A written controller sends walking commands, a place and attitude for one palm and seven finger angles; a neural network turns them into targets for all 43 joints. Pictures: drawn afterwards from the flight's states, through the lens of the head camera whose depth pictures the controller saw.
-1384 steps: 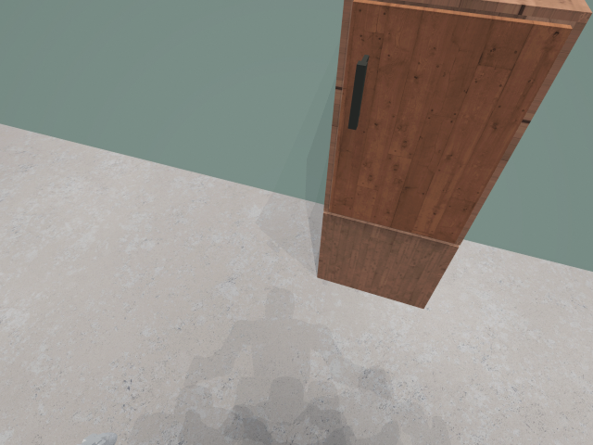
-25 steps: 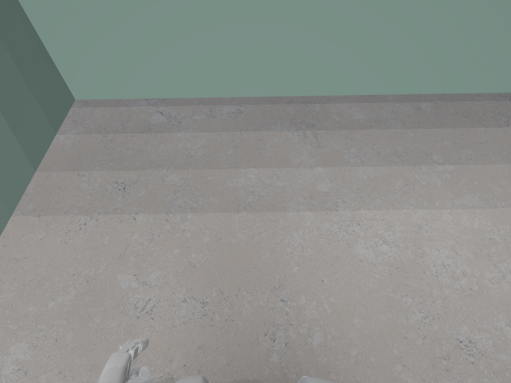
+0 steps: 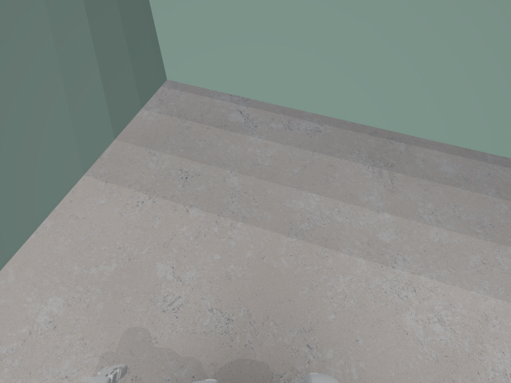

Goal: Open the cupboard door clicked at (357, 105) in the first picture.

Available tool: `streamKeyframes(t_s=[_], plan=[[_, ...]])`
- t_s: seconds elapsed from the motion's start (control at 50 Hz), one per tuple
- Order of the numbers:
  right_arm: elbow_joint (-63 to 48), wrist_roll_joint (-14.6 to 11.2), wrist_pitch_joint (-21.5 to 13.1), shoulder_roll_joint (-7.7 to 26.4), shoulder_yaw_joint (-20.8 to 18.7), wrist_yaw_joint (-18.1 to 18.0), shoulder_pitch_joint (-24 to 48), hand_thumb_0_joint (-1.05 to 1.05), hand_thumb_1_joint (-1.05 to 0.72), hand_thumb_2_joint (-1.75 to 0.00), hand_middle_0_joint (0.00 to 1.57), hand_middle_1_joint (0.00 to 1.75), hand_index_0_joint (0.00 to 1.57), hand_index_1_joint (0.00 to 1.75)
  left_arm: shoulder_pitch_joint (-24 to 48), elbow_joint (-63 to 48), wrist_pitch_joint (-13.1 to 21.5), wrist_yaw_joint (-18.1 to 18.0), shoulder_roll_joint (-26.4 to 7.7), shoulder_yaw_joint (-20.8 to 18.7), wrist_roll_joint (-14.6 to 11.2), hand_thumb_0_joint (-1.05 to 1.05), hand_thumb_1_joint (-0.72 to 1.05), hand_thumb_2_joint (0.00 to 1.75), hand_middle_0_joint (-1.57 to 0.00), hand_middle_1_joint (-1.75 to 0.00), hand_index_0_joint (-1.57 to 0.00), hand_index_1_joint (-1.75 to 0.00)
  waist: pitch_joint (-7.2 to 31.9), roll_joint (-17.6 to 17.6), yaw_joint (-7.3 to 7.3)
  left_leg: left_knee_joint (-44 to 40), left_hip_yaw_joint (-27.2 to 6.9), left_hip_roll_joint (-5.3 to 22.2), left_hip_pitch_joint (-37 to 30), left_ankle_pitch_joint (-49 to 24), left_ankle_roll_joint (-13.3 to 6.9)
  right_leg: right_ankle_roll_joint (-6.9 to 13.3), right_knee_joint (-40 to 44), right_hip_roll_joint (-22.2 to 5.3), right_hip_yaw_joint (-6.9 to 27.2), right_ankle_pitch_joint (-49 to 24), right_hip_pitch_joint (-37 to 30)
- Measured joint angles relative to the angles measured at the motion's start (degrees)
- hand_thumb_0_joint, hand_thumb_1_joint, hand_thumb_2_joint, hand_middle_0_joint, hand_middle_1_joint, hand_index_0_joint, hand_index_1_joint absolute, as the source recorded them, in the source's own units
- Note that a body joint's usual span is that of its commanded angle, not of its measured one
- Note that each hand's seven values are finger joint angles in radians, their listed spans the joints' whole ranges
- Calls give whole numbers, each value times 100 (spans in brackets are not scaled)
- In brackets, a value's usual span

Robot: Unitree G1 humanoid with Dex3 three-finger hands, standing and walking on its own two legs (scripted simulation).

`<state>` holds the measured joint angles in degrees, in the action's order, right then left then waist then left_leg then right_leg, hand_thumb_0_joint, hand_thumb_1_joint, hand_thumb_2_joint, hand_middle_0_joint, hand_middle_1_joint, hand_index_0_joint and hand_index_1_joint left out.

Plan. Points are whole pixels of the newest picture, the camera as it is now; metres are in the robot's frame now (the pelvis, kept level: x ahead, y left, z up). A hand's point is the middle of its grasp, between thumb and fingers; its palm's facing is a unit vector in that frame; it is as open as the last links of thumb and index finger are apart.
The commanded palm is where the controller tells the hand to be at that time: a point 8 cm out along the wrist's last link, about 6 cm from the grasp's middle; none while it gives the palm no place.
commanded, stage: turn to face it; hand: left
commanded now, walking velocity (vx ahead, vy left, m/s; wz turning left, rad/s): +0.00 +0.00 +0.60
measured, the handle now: out of the picture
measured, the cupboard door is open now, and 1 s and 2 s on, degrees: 45 45 45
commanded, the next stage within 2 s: none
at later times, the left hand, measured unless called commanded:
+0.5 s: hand out of the picture -0.02 +0.14 -0.19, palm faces +0.39 -0.90 -0.21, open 7.4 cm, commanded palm none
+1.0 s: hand out of the picture +0.03 +0.11 -0.15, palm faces +0.60 -0.75 -0.27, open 7.4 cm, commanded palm none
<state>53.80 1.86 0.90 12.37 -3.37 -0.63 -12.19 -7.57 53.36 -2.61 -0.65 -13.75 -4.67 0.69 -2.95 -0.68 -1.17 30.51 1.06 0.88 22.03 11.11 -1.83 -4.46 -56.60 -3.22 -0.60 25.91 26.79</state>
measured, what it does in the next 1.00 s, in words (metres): steps to the right, turning left: right foot, then left foot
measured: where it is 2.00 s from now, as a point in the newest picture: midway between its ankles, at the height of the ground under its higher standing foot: outside the picture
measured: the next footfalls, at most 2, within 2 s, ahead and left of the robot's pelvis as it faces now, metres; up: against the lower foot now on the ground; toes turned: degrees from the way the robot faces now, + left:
right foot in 0.14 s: +0.06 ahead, -0.17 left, +0.00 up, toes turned +4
left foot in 0.48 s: +0.02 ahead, +0.07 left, +0.00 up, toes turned +25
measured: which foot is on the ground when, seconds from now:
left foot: down 0.00-0.12, up 0.14-0.46, down 0.48-0.80, up 0.82-1.00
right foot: up 0.00-0.12, down 0.14-0.48, up 0.50-0.78, down 0.80-1.00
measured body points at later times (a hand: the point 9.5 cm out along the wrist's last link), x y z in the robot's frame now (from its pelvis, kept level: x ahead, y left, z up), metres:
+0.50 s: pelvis +0.03 -0.05 -0.01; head +0.08 -0.01 +0.43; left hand -0.04 +0.19 -0.17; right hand +0.25 -0.24 -0.14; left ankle -0.01 +0.06 -0.74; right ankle +0.02 -0.18 -0.72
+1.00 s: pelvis +0.07 -0.09 +0.00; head +0.13 -0.08 +0.45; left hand +0.00 +0.15 -0.13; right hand +0.29 -0.26 -0.15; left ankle -0.04 +0.00 -0.65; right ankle +0.13 -0.18 -0.73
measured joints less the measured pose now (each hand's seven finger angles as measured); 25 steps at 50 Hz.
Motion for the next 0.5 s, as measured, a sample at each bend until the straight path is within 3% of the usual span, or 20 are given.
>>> streamKeyframes(t_s=[0.12, 0.14, 0.18, 0.22, 0.26, 0.34, 0.44, 0.46, 0.48, 0.5], plan=[[-72, -30, 213, 161, -131, 84, 55, 1, -91, -90, 20, 30, 20, 30, -135, -198, 84, 18, -48, 64, -2, 0, 91, 90, -19, -29, -20, -30, 26, -172, 2, 179, -542, -96, 118, 47, 271, 108, 2118, 123, -94, -476, -799], [-90, -54, 251, 166, -161, 97, 61, 1, -91, -90, 20, 30, 20, 30, -204, -244, 141, 7, -77, 69, 28, 0, 91, 90, -19, -29, -20, -30, 61, -79, 50, 468, -536, -186, 257, 423, 315, 227, 2421, 46, -55, -715, -877], [-65, -53, 330, 283, -233, 120, 152, 1, -91, -90, 20, 30, 20, 30, -256, -221, 159, -29, 29, 124, 55, 0, 91, 90, -19, -29, -20, -30, -8, -171, 74, 1635, -514, -226, 608, 1293, 349, 354, 2207, -1, -229, -764, -870], [-35, -45, 381, 363, -268, 147, 250, 1, -91, -90, 20, 30, 20, 30, -376, -191, 162, -48, 131, 179, 54, 0, 91, 90, -19, -29, -20, -30, -50, -185, 85, 2794, -335, -202, 886, 1435, 411, 394, 2258, -85, -380, -711, -1005], [-44, -61, 387, 370, -267, 172, 341, 1, -91, -90, 19, 30, 20, 30, -493, -146, 165, -58, 198, 215, 58, 0, 91, 90, -19, -30, -20, -30, -86, -104, 72, 3279, -143, -124, 945, 1390, 488, 403, 2425, -181, -511, -732, -1159], [-97, -99, 358, 289, -191, 200, 502, 1, -91, -90, 19, 30, 19, 30, -643, -88, 215, -36, 276, 275, 72, 0, 90, 90, -20, -30, -20, -30, -186, 141, 105, 2509, 168, -16, 538, 1467, 563, 400, 2609, -391, -795, -741, -1368], [-190, -126, 300, 195, -82, 218, 759, 1, -91, -90, 19, 30, 19, 30, -759, -40, 236, 12, 269, 264, 73, 0, 90, 90, -20, -30, -20, -30, -307, 321, 244, 895, 427, -55, -191, 1182, 462, 309, 2284, -590, -1172, -476, -1360], [-239, -118, 261, 188, -59, 226, 784, 1, -91, -90, 19, 30, 19, 30, -803, -32, 224, 23, 244, 247, 54, 0, 90, 90, -20, -30, -20, -30, -295, 338, 250, 444, 476, -63, -398, 775, 404, 274, 2070, -634, -1238, -356, -1290], [-294, -97, 198, 198, -51, 231, 796, 1, -91, -90, 19, 30, 19, 30, -837, -28, 189, 39, 220, 226, 28, 0, 90, 90, -20, -30, -20, -30, -257, 308, 236, 232, 439, -50, -466, 448, 142, 206, 1678, -655, -1247, -231, -1111], [-316, -90, 149, 155, -50, 219, 834, 1, -91, -90, 19, 30, 19, 30, -790, 1, 119, 39, 156, 203, 16, 0, 90, 90, -20, -30, -20, -30, -293, 373, 242, 395, 400, -96, -378, 512, 5, 128, 1111, -669, -1046, 131, -872]])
